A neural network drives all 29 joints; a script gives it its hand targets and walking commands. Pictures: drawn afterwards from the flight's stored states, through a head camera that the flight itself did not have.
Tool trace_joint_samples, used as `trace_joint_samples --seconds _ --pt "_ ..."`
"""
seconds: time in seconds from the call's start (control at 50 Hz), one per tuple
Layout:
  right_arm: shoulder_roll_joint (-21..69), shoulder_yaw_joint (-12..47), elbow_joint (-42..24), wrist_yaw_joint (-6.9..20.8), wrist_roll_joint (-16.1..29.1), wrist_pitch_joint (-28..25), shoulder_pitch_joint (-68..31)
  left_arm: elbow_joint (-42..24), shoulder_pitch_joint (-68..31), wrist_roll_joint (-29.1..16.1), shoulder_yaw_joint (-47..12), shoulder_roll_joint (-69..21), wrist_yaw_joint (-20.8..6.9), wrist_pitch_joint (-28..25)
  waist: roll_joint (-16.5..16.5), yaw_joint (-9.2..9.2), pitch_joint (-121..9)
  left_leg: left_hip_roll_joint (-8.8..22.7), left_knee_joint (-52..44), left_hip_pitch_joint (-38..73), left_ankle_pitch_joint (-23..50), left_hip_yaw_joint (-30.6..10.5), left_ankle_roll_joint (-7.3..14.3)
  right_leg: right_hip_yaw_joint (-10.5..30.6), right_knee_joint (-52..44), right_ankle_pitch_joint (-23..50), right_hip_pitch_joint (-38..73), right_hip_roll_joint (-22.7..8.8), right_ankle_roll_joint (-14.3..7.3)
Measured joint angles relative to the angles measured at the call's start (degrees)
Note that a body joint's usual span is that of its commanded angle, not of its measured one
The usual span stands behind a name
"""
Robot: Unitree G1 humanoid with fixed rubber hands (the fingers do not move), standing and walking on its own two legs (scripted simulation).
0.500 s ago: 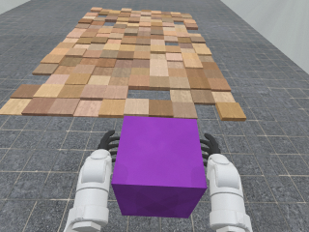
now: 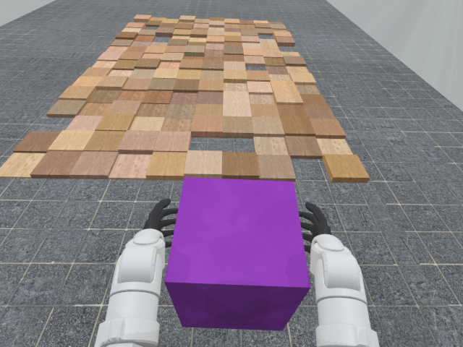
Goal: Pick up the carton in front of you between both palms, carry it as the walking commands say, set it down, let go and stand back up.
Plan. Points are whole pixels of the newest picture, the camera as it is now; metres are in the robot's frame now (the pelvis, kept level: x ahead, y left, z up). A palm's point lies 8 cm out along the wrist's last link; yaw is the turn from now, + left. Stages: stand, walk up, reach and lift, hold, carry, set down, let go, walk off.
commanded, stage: carry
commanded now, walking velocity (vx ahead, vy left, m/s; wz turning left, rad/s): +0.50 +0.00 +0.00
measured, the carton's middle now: (235, 257) +0.30 +0.00 -0.02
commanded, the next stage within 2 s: none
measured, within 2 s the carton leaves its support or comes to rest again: neither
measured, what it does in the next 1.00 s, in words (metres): walks ahead: left foot, then right foot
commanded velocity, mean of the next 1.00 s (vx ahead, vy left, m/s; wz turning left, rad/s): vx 0.50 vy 0.00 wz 0.00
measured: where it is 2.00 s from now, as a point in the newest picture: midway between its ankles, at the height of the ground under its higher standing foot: (245, 199)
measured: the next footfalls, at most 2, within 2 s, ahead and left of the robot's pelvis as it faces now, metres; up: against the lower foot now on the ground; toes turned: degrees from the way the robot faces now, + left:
left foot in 0.32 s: +0.15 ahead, +0.09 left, +0.00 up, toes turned +8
right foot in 0.64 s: +0.41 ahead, -0.15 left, +0.00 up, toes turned -12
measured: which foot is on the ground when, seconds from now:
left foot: down 0.00-0.14, up 0.16-0.30, down 0.32-0.66, up 0.68-1.00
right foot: down 0.00-0.34, up 0.36-0.62, down 0.64-1.00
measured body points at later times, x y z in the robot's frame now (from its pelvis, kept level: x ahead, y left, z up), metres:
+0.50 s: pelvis +0.18 -0.02 +0.00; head +0.17 -0.02 +0.45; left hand +0.45 +0.12 +0.07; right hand +0.44 -0.18 +0.07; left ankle +0.11 +0.08 -0.74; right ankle +0.15 -0.12 -0.69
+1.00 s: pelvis +0.48 -0.07 +0.00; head +0.49 -0.09 +0.45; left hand +0.76 +0.09 +0.09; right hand +0.77 -0.22 +0.08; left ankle +0.60 +0.06 -0.70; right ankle +0.37 -0.14 -0.74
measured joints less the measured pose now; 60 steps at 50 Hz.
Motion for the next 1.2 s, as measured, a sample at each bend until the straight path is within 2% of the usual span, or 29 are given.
trace_joint_samples --seconds 0.06,0.12,0.16,0.22,0.26,0.32,0.36,0.42,0.46,0.54,0.6,0.64,0.66,0.68,0.72,0.74,0.78,0.82,0.9,0.98,1.06,1.12,1.14,1.16,1.2 --pt "-0.27 1.81 -4.33 -0.95 1.66 1.79 1.21 -4.22 1.28 -1.93 -0.96 0.31 0.66 1.51 0.32 0.10 -1.69 1.06 1.67 -2.65 -0.61 1.72 -0.11 -2.16 3.88 -2.17 -3.98 -0.94 -0.20" --pt "-0.51 3.47 -9.56 -2.13 3.49 5.00 2.49 -9.06 2.57 -4.28 -2.12 0.81 1.49 4.32 1.33 0.03 -3.07 2.58 3.88 -4.18 -0.46 2.26 -0.77 -4.80 4.42 -0.03 -5.02 -1.31 -0.27" --pt "-0.99 3.69 -13.20 -2.57 4.64 7.94 3.53 -11.50 2.72 -5.32 -2.97 0.57 2.16 6.95 1.99 -0.24 -4.27 3.85 7.45 -5.79 -4.66 2.77 -0.50 -6.45 3.63 1.69 -4.68 -1.10 -0.18" --pt "-2.70 3.85 -17.39 -3.08 7.16 12.40 4.72 -14.42 2.71 -5.96 -5.35 0.46 3.55 11.32 0.42 -0.56 -5.29 3.69 13.34 -9.85 -10.78 6.87 0.01 -7.48 1.91 -0.01 -3.45 -2.07 -0.76" --pt "-3.12 4.24 -19.44 -3.70 8.60 15.20 4.38 -17.81 3.40 -6.43 -6.13 0.59 4.52 14.41 -0.79 -0.59 -5.12 2.63 11.79 -11.45 -10.15 9.48 0.27 -7.25 -0.56 0.14 -2.01 -3.05 -0.55" --pt "-2.07 4.35 -23.31 -4.14 9.39 18.14 3.94 -23.86 4.32 -7.03 -5.87 0.73 4.96 18.19 -1.72 -0.31 -4.27 1.17 1.86 -9.98 -2.84 13.80 0.31 -6.65 -0.95 -1.47 -0.22 -3.98 0.03" --pt "-0.35 4.94 -25.26 -4.37 8.88 18.99 4.03 -27.59 5.43 -7.87 -4.49 0.91 4.83 19.78 -2.31 0.22 -4.37 0.92 0.13 -8.47 5.04 15.38 1.99 -6.99 5.85 -4.66 -2.20 -4.78 -0.11" --pt "-0.88 7.66 -26.62 -4.72 8.38 21.18 5.54 -29.73 7.48 -8.77 -3.77 0.99 4.70 21.93 -0.32 0.19 -4.83 2.25 0.90 -6.34 0.47 15.76 3.06 -9.61 21.96 -9.00 -10.09 -4.03 -1.19" --pt "-1.04 7.91 -28.17 -5.23 8.57 23.14 6.59 -29.88 7.55 -9.20 -4.00 1.04 4.72 23.49 0.94 -0.31 -4.56 3.10 -2.02 -3.44 -0.30 15.38 2.32 -11.36 25.98 -8.52 -14.92 -3.80 -1.56" --pt "-1.02 6.79 -31.05 -5.93 8.97 25.57 6.07 -30.41 5.76 -9.42 -4.46 0.91 4.81 25.03 1.92 -1.74 -3.20 4.23 -7.85 2.92 -0.42 14.60 0.64 -13.74 16.45 -0.50 -20.17 -4.46 -0.79" --pt "-0.82 5.69 -31.96 -5.95 9.27 26.21 4.47 -31.22 4.37 -9.10 -4.43 0.74 4.82 25.44 2.10 -2.33 -2.48 5.23 -7.94 6.91 -3.48 14.36 -0.96 -15.94 6.63 6.52 -20.38 -4.35 -0.70" --pt "-0.69 4.97 -32.40 -5.93 9.36 26.56 3.51 -31.44 3.22 -8.89 -4.25 0.58 4.81 25.78 2.04 -2.42 -2.19 6.36 -3.63 8.37 -8.01 13.86 -2.29 -18.40 1.53 8.84 -17.91 -3.79 -1.18" --pt "-0.84 4.42 -32.52 -5.89 9.43 26.63 3.07 -30.96 2.41 -8.74 -4.35 0.43 4.80 25.70 2.33 -2.37 -2.09 7.50 1.32 7.65 -10.95 13.63 -2.53 -19.31 1.77 12.26 -17.00 -3.48 -2.45" --pt "-1.29 3.85 -32.14 -5.84 9.66 26.60 2.75 -29.76 1.68 -8.45 -4.71 0.29 4.79 25.28 2.84 -1.94 -2.00 8.69 8.98 5.09 -11.76 12.76 -2.22 -20.13 4.46 12.09 -17.16 -3.18 -3.87" --pt "-1.85 3.07 -30.77 -5.74 10.00 26.94 2.30 -27.77 0.88 -7.88 -5.11 0.15 4.87 25.32 2.27 -1.32 -1.31 7.72 26.04 -2.75 -11.11 9.16 -1.01 -20.68 6.37 7.79 -15.93 -3.28 -5.60" --pt "-1.69 2.83 -30.10 -5.70 9.99 27.13 2.15 -27.42 1.02 -7.75 -5.10 0.17 4.92 25.58 1.81 -1.09 -0.87 7.06 32.33 -6.68 -10.10 8.46 -0.24 -20.74 5.34 6.56 -14.58 -3.30 -5.83" --pt "-0.55 2.53 -29.52 -5.65 9.54 27.06 2.19 -27.93 1.97 -7.88 -4.72 0.32 4.94 25.87 1.12 -0.57 -0.06 6.59 37.76 -13.26 -6.19 8.67 0.70 -20.66 1.38 6.76 -11.25 -3.14 -5.07" --pt "-0.36 3.46 -29.99 -5.55 9.25 26.49 2.55 -29.22 2.82 -8.30 -4.34 0.45 4.92 25.58 0.55 0.22 0.79 6.56 36.42 -18.03 -2.72 9.42 0.92 -20.31 -2.92 7.07 -7.65 -2.95 -4.92" --pt "-0.59 5.33 -31.95 -5.32 8.94 24.99 3.02 -32.13 3.78 -9.04 -3.97 0.60 4.89 24.33 -0.16 1.38 1.50 6.31 27.38 -23.95 2.24 10.73 0.72 -19.14 -9.16 6.47 -1.02 -2.99 -4.23" --pt "-0.75 6.18 -33.81 -5.19 8.51 24.44 4.11 -33.21 4.13 -9.39 -4.19 0.64 4.66 23.73 -0.07 1.27 0.65 5.90 15.45 -25.70 7.66 12.59 0.76 -18.49 -12.55 3.63 5.51 -2.94 -2.88" --pt "-0.95 6.21 -34.15 -5.11 8.40 24.90 5.62 -32.47 4.72 -8.91 -5.17 0.72 4.36 24.09 0.00 0.65 -0.37 4.67 5.32 -23.39 13.01 16.06 1.90 -18.09 -13.50 -1.34 12.43 -2.96 -0.92" --pt "-0.93 6.13 -33.44 -5.08 8.63 25.38 5.45 -32.56 5.12 -8.44 -5.35 0.80 4.33 24.77 -0.52 0.24 -0.22 2.93 0.53 -18.01 12.51 19.23 3.23 -17.66 -6.01 -8.27 14.94 -4.35 0.64" --pt "-0.86 6.29 -32.60 -5.07 8.64 25.03 4.97 -32.50 4.83 -8.42 -4.82 0.83 4.35 24.88 -1.73 -0.30 0.21 2.32 2.96 -17.76 10.95 20.05 5.16 -17.39 1.48 -9.08 12.89 -6.17 0.59" --pt "-0.77 6.30 -31.81 -5.07 8.64 24.81 4.25 -32.48 4.50 -8.43 -4.19 0.75 4.40 25.01 -2.24 -0.91 0.83 2.22 5.46 -17.76 8.89 20.52 6.44 -15.36 11.62 -8.13 8.89 -6.83 0.24" --pt "-0.61 5.99 -31.65 -5.21 8.94 24.99 3.18 -33.10 3.89 -8.51 -3.60 0.67 4.54 25.45 -1.73 -1.55 2.45 2.55 5.83 -15.98 6.75 20.73 7.03 -10.73 30.60 -6.60 -0.83 -5.51 -0.81"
